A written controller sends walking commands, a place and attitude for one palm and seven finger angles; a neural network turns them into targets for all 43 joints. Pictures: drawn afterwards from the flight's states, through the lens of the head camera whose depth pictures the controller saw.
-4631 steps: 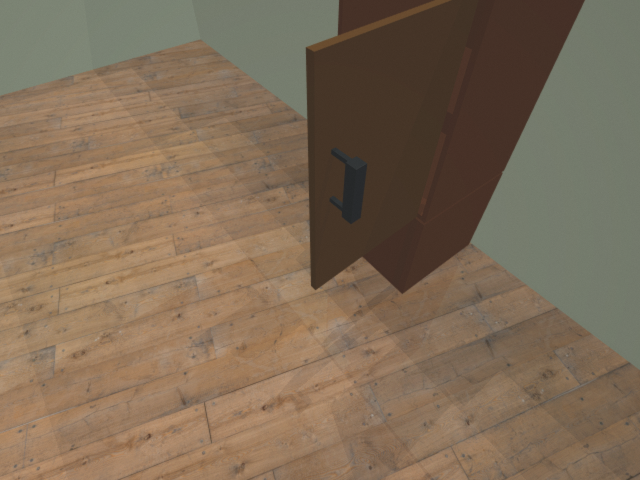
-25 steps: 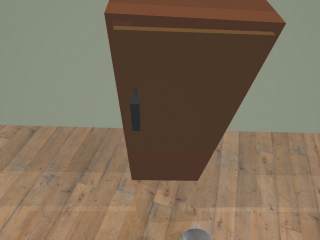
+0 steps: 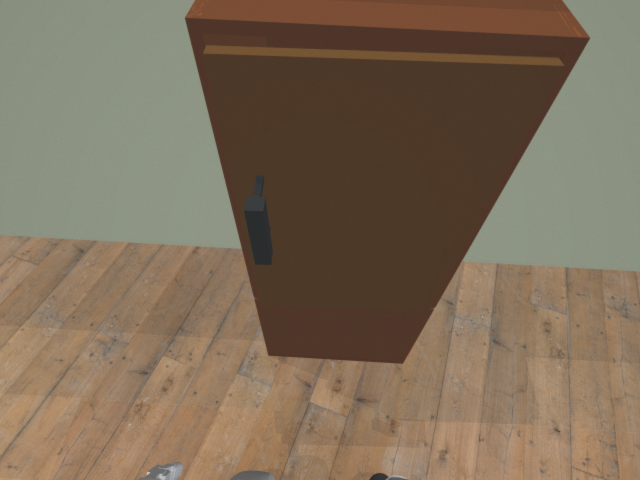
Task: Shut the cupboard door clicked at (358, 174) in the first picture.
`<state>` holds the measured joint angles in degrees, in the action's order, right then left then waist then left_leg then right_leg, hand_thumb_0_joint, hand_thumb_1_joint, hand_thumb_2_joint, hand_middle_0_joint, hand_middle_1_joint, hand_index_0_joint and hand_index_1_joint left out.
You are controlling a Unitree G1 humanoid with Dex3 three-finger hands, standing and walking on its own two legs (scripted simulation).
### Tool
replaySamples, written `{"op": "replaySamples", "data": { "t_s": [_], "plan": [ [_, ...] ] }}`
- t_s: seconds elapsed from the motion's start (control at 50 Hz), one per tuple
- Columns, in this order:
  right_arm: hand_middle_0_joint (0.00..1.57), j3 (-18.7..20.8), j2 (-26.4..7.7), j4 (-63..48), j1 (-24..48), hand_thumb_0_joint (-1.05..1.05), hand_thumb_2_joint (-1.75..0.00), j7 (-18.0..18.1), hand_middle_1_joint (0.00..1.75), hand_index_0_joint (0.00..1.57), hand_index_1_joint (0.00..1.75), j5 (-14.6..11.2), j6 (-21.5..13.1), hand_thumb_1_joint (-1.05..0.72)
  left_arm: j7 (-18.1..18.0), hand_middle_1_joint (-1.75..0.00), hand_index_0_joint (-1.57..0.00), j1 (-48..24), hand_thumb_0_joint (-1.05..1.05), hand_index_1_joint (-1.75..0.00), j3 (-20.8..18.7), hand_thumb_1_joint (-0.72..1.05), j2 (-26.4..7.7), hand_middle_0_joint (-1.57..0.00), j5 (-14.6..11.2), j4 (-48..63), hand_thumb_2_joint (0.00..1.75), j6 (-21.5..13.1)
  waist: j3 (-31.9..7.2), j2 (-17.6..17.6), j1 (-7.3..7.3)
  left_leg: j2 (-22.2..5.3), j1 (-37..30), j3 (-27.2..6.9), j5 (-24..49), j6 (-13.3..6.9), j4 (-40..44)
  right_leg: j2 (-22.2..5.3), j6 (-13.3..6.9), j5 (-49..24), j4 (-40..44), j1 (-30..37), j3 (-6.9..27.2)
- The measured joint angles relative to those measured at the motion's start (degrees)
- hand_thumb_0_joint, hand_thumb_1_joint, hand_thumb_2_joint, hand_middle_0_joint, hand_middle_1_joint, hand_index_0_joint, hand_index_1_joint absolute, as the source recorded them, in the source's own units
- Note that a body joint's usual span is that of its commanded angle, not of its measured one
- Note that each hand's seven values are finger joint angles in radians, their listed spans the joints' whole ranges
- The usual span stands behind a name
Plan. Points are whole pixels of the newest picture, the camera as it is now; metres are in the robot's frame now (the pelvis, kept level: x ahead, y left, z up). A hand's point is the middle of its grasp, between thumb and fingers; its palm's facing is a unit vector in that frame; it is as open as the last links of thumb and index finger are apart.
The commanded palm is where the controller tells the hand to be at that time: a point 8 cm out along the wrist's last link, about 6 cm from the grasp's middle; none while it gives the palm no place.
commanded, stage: come to a stop and stand still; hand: left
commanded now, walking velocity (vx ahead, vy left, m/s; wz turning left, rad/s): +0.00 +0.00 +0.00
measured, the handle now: (261, 221) +0.46 +0.13 +0.01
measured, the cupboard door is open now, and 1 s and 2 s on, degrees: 2 2 2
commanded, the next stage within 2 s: look again from close up in 0.78 s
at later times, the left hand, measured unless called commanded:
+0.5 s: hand out of the picture -0.04 +0.21 -0.16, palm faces -0.03 -0.98 -0.21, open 7.4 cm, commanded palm none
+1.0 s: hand out of the picture -0.06 +0.21 -0.17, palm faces -0.03 -0.98 -0.19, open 7.4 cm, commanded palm none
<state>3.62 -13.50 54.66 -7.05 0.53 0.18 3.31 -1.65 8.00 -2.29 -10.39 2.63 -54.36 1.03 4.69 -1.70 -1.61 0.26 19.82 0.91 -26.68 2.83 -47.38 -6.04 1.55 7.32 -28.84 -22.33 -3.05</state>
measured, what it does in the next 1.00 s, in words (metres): steps on the spot: left foot, then right foot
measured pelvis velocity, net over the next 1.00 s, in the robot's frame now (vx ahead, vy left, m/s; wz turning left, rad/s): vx -0.06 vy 0.04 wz -0.01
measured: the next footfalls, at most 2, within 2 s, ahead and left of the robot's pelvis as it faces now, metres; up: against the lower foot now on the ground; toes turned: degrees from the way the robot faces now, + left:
left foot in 0.06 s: +0.01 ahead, +0.13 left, +0.00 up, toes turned +1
right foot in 0.34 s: -0.04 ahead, -0.08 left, +0.00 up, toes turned -2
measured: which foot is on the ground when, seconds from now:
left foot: up 0.00-0.04, down 0.06-1.00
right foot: down 0.00-0.06, up 0.08-0.32, down 0.34-1.00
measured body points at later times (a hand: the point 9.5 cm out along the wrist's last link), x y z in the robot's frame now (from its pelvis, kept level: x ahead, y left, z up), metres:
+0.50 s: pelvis -0.04 +0.04 +0.01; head -0.03 +0.03 +0.46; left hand -0.03 +0.26 -0.15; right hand -0.02 -0.20 -0.15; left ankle -0.03 +0.13 -0.73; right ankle -0.08 -0.07 -0.73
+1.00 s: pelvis -0.06 +0.04 +0.01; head -0.06 +0.04 +0.46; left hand -0.06 +0.26 -0.15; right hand -0.09 -0.18 -0.15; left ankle -0.03 +0.13 -0.73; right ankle -0.08 -0.07 -0.73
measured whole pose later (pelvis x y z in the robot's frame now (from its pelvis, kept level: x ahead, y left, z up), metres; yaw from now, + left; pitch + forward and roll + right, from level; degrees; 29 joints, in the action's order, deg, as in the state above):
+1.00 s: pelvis -0.06 +0.04 +0.01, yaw -1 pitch -1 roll -1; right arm 0.6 -9.0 61.9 -19.7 1.8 0.8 -0.8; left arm -1.6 17.4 1.0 -8.4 1.1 -62.2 -0.8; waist 2.0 1.0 1.5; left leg 0.9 14.2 2.6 -11.6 -2.4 -27.0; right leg 0.4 -0.4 15.6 -25.9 -9.0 -1.3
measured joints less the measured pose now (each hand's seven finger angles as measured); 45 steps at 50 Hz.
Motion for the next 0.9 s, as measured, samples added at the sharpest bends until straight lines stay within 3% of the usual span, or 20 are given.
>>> {"op": "replaySamples", "data": {
  "t_s": [0.06, 0.12, 0.22, 0.32, 0.34, 0.38, 0.48, 0.66, 0.9],
  "plan": [
    [0.19, -0.5, 0.6, -0.9, -0.7, 0.0, -0.9, -0.1, 0.3, 0.2, 0.3, 0.1, -1.5, -0.91, 0.2, -0.3, -0.21, 1.4, 0.0, -0.3, -0.5, 0.9, -1.4, -0.2, -0.6, -0.8, 0.89, 1.1, -1.4, -0.7, 0.32, -0.7, -5.6, 0.1, 7.3, -1.3, 13.8, 0.0, 1.0, 2.1, -3.8, -1.9, 0.2],
    [0.19, -1.7, 2.7, -0.5, -1.9, 0.0, -0.9, 0.3, 0.3, 0.2, 0.3, 0.9, -1.0, -0.91, 0.3, -0.3, -0.21, 2.7, 0.0, -0.29, -1.1, 0.91, -3.0, -0.2, -1.0, -2.1, 0.89, 3.1, -1.9, -2.4, -0.09, -0.2, -6.4, 0.9, 7.1, -3.7, 13.8, 2.3, 0.2, 14.0, -12.1, -3.3, 3.7],
    [0.2, -3.1, 4.6, 0.8, -3.5, 0.0, -0.9, 1.1, 0.3, 0.2, 0.3, 1.0, -1.2, -0.91, 0.6, -0.3, -0.2, 5.1, 0.01, -0.29, -1.0, 0.91, -3.8, -0.2, -1.2, -3.7, 0.89, 3.2, -2.2, -2.1, -0.78, 0.1, -7.9, 1.8, 10.3, -4.7, 18.9, 5.5, -0.2, 15.6, -21.6, -1.5, 5.0],
    [0.2, -3.2, 5.2, 2.4, -3.9, 0.0, -0.9, 1.4, 0.3, 0.2, 0.3, 0.4, -2.1, -0.91, 0.5, -0.3, -0.2, 7.1, 0.01, -0.29, 0.2, 0.91, -2.6, -0.19, -1.6, -5.4, 0.89, 2.1, -2.0, -0.7, -0.63, 1.1, -7.3, 3.2, 11.9, -5.2, 20.5, 5.5, -0.2, 13.9, -9.0, 8.0, 3.4],
    [0.2, -3.1, 5.2, 2.7, -4.0, 0.0, -0.9, 1.4, 0.3, 0.2, 0.3, 0.2, -2.3, -0.91, 0.5, -0.3, -0.2, 7.5, 0.01, -0.29, 0.5, 0.91, -2.3, -0.19, -1.7, -5.7, 0.89, 1.7, -2.1, -0.6, -0.53, 1.5, -6.8, 3.5, 11.9, -5.2, 20.1, 5.4, -0.6, 10.7, -4.1, 10.6, 3.7],
    [0.2, -2.7, 4.7, 3.8, -3.7, 0.0, -0.9, 1.4, 0.3, 0.2, 0.3, -0.4, -2.3, -0.92, 0.1, -0.3, -0.2, 7.7, 0.01, -0.29, 1.0, 0.91, -0.9, -0.19, -1.6, -7.0, 0.89, 0.7, -2.0, 1.0, -0.35, 0.9, -6.0, 4.0, 11.6, -4.9, 19.2, 5.9, -1.7, 12.5, 0.9, 12.7, 4.1],
    [0.2, -2.5, 3.6, 6.2, -4.8, 0.0, -0.9, 1.3, 0.3, 0.2, 0.3, -0.4, -2.8, -0.93, 0.0, -0.3, -0.2, 8.0, 0.01, -0.29, 2.4, 0.91, 1.6, -0.19, -1.8, -8.6, 0.89, -0.7, -2.0, 2.6, 1.57, 0.7, -8.3, 3.6, 14.5, -4.7, 23.3, 6.3, -2.2, 9.3, 3.7, 14.3, 3.8],
    [0.2, -3.3, 4.8, 10.7, -9.1, 0.0, -0.9, 1.2, 0.3, 0.2, 0.3, 0.0, -2.3, -0.92, -0.3, -0.3, -0.2, 7.3, 0.02, -0.29, 2.6, 0.93, 1.4, -0.2, -1.7, -10.0, 0.89, -0.4, -2.9, -0.2, 1.94, -0.1, -10.4, 3.4, 16.6, -4.2, 25.9, 7.2, -2.7, 6.9, 6.7, 16.5, 3.7],
    [0.19, -3.6, 6.0, 11.3, -12.4, 0.0, -0.9, 1.3, 0.3, 0.2, 0.3, 0.0, -2.7, -0.91, 0.2, -0.3, -0.2, 8.8, 0.01, -0.29, 3.2, 0.91, 2.6, -0.2, -1.8, -10.5, 0.89, -0.8, -1.7, 0.3, 2.51, 0.2, -9.2, 3.2, 17.5, -4.6, 26.1, 6.9, -2.3, 5.9, 7.2, 15.6, 3.4]
  ]
}}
